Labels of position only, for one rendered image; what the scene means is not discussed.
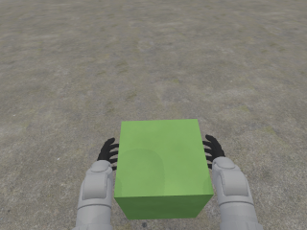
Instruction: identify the robot right hand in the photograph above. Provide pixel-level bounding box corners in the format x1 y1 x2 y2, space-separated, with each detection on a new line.
202 134 225 170

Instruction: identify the carton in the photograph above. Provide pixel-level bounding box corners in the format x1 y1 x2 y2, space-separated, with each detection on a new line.
113 119 214 220

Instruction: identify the robot left forearm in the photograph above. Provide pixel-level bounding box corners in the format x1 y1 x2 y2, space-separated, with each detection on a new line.
71 160 113 230

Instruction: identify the robot right forearm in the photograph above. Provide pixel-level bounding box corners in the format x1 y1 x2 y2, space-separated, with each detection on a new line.
212 156 264 230

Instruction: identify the robot left hand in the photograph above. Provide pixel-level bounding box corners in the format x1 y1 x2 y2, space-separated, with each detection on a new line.
97 137 119 171

